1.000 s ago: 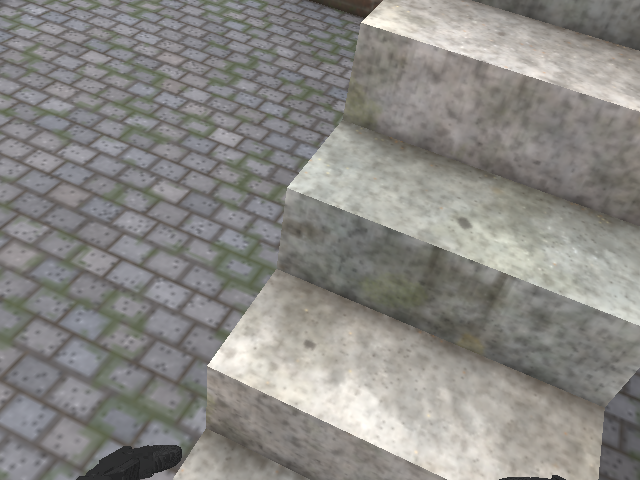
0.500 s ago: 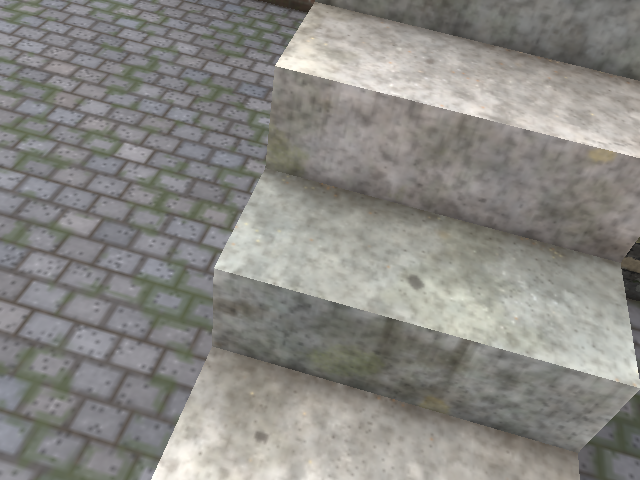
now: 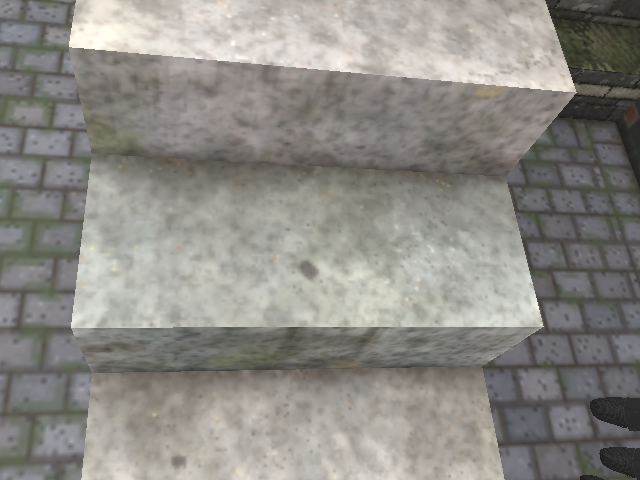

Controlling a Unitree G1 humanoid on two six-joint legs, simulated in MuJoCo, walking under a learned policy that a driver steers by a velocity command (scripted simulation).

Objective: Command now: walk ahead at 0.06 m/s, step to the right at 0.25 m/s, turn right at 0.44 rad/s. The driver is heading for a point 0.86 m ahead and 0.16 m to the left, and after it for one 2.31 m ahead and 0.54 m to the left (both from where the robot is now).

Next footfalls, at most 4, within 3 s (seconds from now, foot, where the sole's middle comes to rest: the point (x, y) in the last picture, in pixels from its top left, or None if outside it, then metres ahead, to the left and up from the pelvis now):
0.06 right None -0.06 0.01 -0.70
0.38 right None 0.02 -0.03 -0.68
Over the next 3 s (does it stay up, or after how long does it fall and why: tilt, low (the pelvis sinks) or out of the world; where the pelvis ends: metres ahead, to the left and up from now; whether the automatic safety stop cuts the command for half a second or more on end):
falls after 0.50 s (tilt)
